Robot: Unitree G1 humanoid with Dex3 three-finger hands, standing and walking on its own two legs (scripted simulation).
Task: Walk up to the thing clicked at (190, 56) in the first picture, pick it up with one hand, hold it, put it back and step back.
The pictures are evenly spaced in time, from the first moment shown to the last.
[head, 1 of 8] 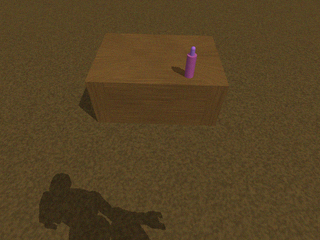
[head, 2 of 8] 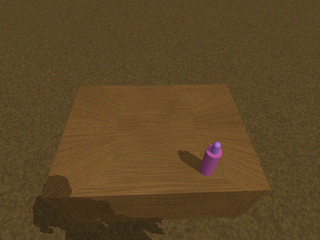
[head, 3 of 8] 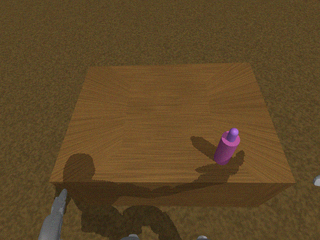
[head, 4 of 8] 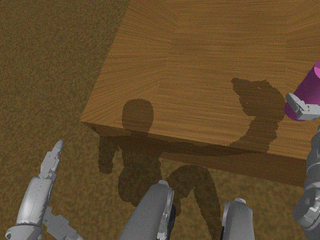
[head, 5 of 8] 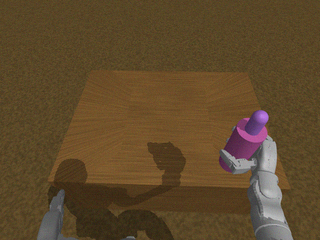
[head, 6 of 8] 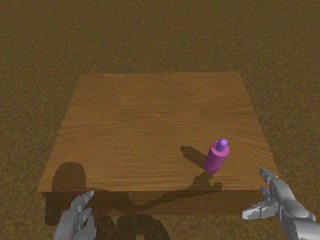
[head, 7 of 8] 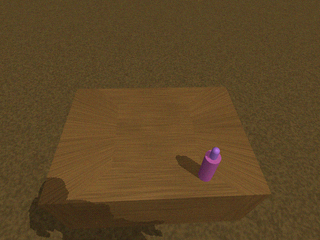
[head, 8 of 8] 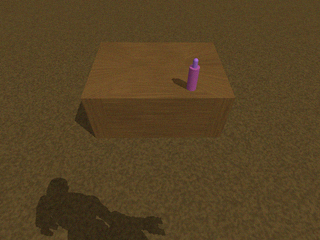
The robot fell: no
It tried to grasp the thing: yes
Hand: right
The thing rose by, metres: 0.30
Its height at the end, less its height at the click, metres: +0.00
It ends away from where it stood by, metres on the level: 0.01
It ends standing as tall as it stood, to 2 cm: yes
